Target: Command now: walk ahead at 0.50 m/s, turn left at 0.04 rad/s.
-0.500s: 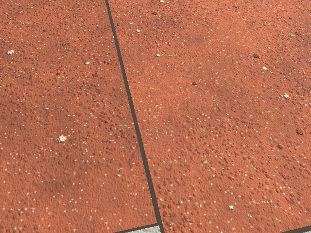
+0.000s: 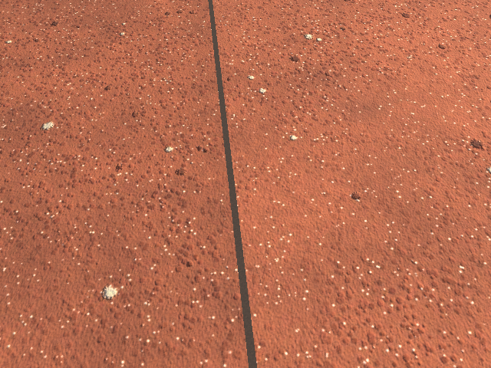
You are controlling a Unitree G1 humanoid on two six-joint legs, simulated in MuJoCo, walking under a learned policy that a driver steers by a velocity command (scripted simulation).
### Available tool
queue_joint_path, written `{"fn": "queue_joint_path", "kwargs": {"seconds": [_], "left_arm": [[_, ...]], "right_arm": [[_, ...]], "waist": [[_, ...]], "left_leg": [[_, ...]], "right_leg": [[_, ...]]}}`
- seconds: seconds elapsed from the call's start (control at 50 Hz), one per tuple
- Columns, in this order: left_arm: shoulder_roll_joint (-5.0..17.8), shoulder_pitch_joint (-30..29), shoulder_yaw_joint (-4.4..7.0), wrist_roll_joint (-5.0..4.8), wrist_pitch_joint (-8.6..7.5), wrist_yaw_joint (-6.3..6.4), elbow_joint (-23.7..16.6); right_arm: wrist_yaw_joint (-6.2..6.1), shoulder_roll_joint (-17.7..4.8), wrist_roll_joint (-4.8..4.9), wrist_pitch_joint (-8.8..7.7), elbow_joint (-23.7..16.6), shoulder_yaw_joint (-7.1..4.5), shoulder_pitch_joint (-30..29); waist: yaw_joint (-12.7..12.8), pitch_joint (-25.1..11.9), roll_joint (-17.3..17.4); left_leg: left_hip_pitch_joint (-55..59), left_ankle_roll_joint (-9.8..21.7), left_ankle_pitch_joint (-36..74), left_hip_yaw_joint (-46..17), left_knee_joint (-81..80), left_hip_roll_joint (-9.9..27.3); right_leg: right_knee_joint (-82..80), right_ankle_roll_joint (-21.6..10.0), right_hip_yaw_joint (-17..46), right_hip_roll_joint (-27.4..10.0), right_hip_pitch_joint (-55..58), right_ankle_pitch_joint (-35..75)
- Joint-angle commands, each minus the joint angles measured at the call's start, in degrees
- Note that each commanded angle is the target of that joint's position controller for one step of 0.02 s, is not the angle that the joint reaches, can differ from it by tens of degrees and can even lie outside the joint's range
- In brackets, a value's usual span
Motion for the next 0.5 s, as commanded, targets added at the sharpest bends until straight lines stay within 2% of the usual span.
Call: {"fn": "queue_joint_path", "kwargs": {"seconds": [0.02,0.04,0.08,0.1,0.12,0.14,0.16,0.18,0.2,0.22,0.24,0.26,0.28,0.3,0.32,0.34,0.36,0.4,0.44,0.5], "left_arm": [[10.35,-0.26,2.19,-0.48,-0.77,0.70,-3.56],[8.89,1.39,1.79,-0.96,-0.68,0.96,-3.07],[9.34,3.92,1.68,-0.84,0.00,1.15,-2.56],[9.16,4.17,1.66,-1.08,0.66,1.51,-2.55],[10.08,5.34,1.85,-0.76,1.01,1.56,-2.35],[11.12,5.12,2.18,-0.73,1.37,1.60,-2.19],[11.84,4.37,2.52,-0.84,1.45,1.67,-2.19],[12.64,3.79,2.95,-0.90,1.46,1.75,-2.32],[12.66,2.84,3.06,-0.81,1.49,1.76,-2.63],[11.97,1.61,2.85,-0.13,1.40,1.84,-3.68],[8.10,2.84,1.73,1.61,0.90,1.85,-5.71],[2.75,10.07,0.20,-0.31,-0.27,0.99,-5.03],[9.94,4.33,2.12,-2.14,-0.76,0.67,-4.87],[11.55,-2.64,2.76,-2.85,-0.82,0.72,-7.69],[10.76,-5.51,2.80,-2.24,-0.55,1.06,-8.35],[9.93,-5.52,3.12,-1.58,0.12,1.43,-8.28],[8.66,-3.05,3.15,-1.59,1.03,1.58,-7.77],[6.62,-1.11,3.15,-1.86,2.43,1.91,-7.02],[6.71,-3.72,3.46,-1.47,3.04,2.25,-8.25],[6.45,-8.07,3.59,-1.18,2.53,1.89,-9.81]], "right_arm": [[0.57,-1.48,0.29,-1.25,-5.21,0.09,-4.49],[0.96,-2.52,0.90,-1.65,-5.81,-0.29,-6.96],[1.96,-1.57,1.22,-2.25,-7.35,-0.06,-11.96],[2.54,-1.10,1.70,-2.35,-8.10,0.12,-14.47],[3.00,-1.09,1.86,-2.45,-8.56,0.01,-16.25],[3.19,-1.73,2.05,-2.42,-8.67,-0.42,-15.91],[3.24,-3.56,2.12,-2.45,-8.46,-1.19,-14.07],[3.09,-5.18,1.88,-2.48,-7.80,-1.94,-11.20],[2.70,-7.21,1.61,-2.44,-5.94,-3.00,-4.87],[2.04,-9.50,0.88,-2.22,-3.69,-3.89,4.34],[1.26,-14.32,-0.57,-1.81,-2.23,-4.97,14.60],[1.83,-14.32,-0.65,-1.56,-0.55,-4.94,16.77],[1.66,-9.86,0.08,-1.14,-0.22,-4.16,17.07],[1.31,-8.69,0.60,-1.18,-0.18,-3.61,12.02],[1.38,-7.34,0.30,-1.50,-0.28,-3.06,7.53],[1.68,-5.91,-0.19,-1.97,-0.18,-2.80,4.46],[1.84,-5.32,-0.64,-2.49,0.17,-2.76,2.88],[2.04,-5.09,-0.69,-3.34,1.50,-3.03,2.29],[1.77,-6.51,-0.98,-3.79,2.96,-3.62,3.09],[0.70,-7.45,-0.99,-3.33,4.99,-4.07,5.55]], "waist": [[-0.87,-0.33,-5.40],[0.12,0.93,-4.69],[2.08,2.38,-5.71],[2.71,4.22,-4.67],[3.47,4.77,-5.72],[2.64,4.88,-7.01],[0.97,4.31,-8.01],[-0.97,2.31,-9.09],[-4.48,-1.62,-9.00],[-8.65,-7.99,-8.93],[-10.63,-18.04,1.24],[-7.89,-26.85,15.04],[-10.82,-20.21,7.35],[-9.52,-8.93,5.53],[-7.01,-3.79,1.26],[-4.58,-1.26,1.25],[-2.50,-0.83,3.27],[-1.17,0.26,3.19],[-1.20,1.79,1.96],[-2.32,2.56,1.13]], "left_leg": [[2.61,0.16,8.70,1.34,-8.83,-0.74],[1.52,0.28,14.68,0.15,-15.74,-0.69],[2.63,0.38,14.84,2.19,-21.36,-2.81],[3.95,0.27,16.92,1.83,-29.29,-3.20],[6.82,0.17,16.53,2.89,-31.73,-4.87],[8.53,0.53,13.99,2.31,-33.87,-5.43],[11.33,1.45,11.68,2.25,-35.43,-6.25],[16.04,2.64,10.10,2.88,-36.42,-7.53],[24.74,4.39,11.23,3.51,-37.90,-8.51],[40.22,6.59,14.99,1.01,-34.48,-5.25],[61.48,11.23,22.13,-14.46,-29.37,8.48],[74.98,20.04,8.58,-40.67,-38.20,20.10],[69.89,17.06,-3.38,-38.73,-42.34,17.11],[58.67,14.02,-3.35,-28.64,-44.83,14.91],[48.09,12.63,0.39,-22.58,-47.63,12.41],[41.10,11.69,2.16,-17.72,-50.06,10.17],[36.60,11.06,2.39,-14.25,-52.45,8.77],[32.86,11.31,4.87,-9.23,-55.13,8.14],[32.80,11.37,8.27,-5.47,-56.35,8.41],[36.92,10.42,12.81,-0.39,-56.16,7.86]], "right_leg": [[-5.51,-7.35,6.85,-14.33,0.96,35.52],[-4.83,-6.67,6.21,-13.35,3.79,32.21],[-4.88,-6.65,7.07,-14.97,6.80,30.92],[-5.51,-5.89,6.47,-14.17,7.41,26.18],[-5.77,-5.93,7.42,-15.26,8.09,25.81],[-4.56,-5.54,7.96,-16.34,10.11,27.77],[-2.26,-4.92,7.73,-16.87,11.70,33.87],[1.64,-4.25,7.17,-16.72,12.96,42.40],[8.81,-3.23,5.60,-15.18,12.66,48.98],[19.39,-1.96,4.07,-13.20,5.34,45.45],[38.78,-0.24,2.80,-8.06,-10.96,20.27],[55.62,2.21,7.10,0.02,-29.26,-21.66],[60.53,2.26,10.14,-2.92,-35.82,-19.59],[59.32,2.26,7.10,-5.51,-38.28,-13.12],[56.31,2.45,5.96,-8.07,-35.20,-7.86],[53.39,2.69,5.81,-9.58,-31.82,-4.89],[52.14,3.03,6.17,-10.75,-27.77,-2.97],[50.86,3.63,6.25,-10.99,-26.22,-1.10],[48.22,4.20,7.48,-11.21,-29.70,3.18],[40.96,4.74,8.48,-10.69,-34.46,12.15]]}}
Keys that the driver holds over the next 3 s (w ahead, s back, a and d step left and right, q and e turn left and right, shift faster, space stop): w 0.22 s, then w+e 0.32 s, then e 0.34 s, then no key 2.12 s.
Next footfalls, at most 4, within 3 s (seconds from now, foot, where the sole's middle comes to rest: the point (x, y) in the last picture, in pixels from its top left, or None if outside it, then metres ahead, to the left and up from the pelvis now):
0.22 left None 0.32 0.14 -0.78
0.76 right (324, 348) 0.55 -0.13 -0.78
1.20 left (240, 321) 0.62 0.11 -0.78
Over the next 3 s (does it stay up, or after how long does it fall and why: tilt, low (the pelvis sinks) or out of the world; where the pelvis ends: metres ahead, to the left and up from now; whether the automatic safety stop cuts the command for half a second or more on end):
stays up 0.56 0.03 -0.01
